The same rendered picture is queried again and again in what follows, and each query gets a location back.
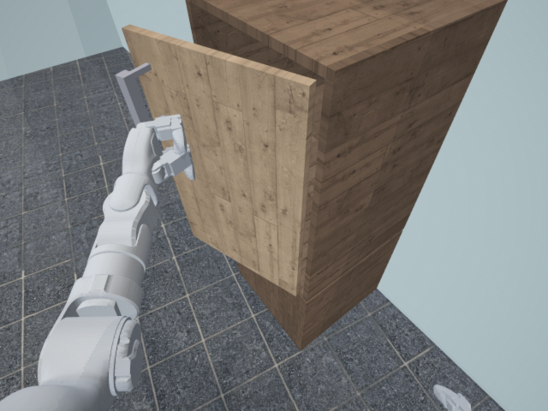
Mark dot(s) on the robot right hand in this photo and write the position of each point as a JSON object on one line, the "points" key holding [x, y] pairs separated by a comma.
{"points": [[451, 400]]}

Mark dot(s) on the handle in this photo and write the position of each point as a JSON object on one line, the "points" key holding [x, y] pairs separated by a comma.
{"points": [[131, 92]]}

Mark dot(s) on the cupboard door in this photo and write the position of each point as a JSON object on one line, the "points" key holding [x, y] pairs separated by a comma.
{"points": [[249, 128]]}

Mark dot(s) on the robot left hand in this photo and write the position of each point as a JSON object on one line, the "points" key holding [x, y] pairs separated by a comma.
{"points": [[143, 155]]}

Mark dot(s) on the left robot upper arm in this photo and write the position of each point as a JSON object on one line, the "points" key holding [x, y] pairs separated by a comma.
{"points": [[88, 362]]}

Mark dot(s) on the left robot forearm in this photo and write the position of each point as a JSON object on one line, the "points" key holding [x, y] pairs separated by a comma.
{"points": [[111, 283]]}

